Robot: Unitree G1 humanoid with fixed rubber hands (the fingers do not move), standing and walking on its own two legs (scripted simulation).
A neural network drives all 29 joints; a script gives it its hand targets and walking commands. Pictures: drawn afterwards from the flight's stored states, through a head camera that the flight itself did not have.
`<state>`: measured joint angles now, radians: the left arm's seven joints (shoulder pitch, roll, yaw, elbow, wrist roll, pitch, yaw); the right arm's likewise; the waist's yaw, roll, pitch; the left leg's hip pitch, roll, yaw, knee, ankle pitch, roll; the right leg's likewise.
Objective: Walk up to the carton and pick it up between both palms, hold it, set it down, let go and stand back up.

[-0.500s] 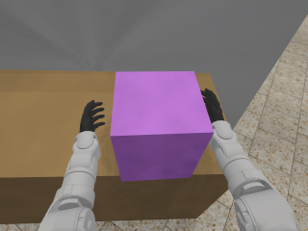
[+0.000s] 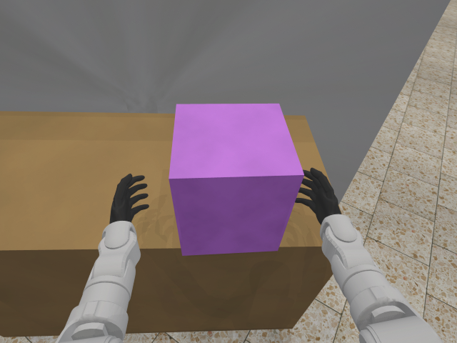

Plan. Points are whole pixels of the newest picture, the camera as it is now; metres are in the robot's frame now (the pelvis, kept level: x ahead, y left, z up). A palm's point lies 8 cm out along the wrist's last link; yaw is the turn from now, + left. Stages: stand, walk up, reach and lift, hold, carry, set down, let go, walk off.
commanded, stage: set down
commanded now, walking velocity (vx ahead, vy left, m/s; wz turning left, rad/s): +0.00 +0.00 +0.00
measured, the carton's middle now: (229, 181) +0.44 +0.02 +0.03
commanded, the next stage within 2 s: none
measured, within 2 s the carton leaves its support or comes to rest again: neither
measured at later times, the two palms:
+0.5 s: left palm (106, 256) +0.27 +0.22 +0.02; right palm (340, 251) +0.29 -0.18 +0.03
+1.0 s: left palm (96, 291) +0.21 +0.22 +0.01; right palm (364, 285) +0.24 -0.21 +0.02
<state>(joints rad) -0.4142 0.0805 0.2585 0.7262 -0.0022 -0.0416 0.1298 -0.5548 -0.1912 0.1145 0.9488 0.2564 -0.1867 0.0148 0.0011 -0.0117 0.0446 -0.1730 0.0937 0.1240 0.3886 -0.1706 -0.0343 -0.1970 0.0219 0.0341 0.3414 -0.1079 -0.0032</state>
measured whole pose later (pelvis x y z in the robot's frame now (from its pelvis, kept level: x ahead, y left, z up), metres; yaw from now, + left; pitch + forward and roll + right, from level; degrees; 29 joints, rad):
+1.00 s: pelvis +0.00 +0.00 +0.00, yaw +0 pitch -2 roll +0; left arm 0.21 0.08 0.13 0.11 -0.06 0.09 0.13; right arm 0.15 -0.25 0.03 0.22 0.26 -0.10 0.08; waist 0.00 -0.01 0.04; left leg -0.17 0.09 0.12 0.38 -0.17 -0.03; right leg -0.20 0.02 0.03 0.35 -0.12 -0.01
